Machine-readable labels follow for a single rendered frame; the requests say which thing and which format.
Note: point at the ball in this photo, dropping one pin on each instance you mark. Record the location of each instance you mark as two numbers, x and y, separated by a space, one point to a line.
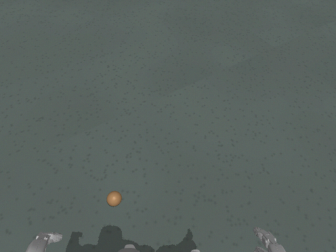
114 198

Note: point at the right robot hand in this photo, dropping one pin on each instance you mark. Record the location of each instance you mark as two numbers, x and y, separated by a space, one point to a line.
269 241

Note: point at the left robot hand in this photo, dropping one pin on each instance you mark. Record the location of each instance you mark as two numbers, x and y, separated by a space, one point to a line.
42 240

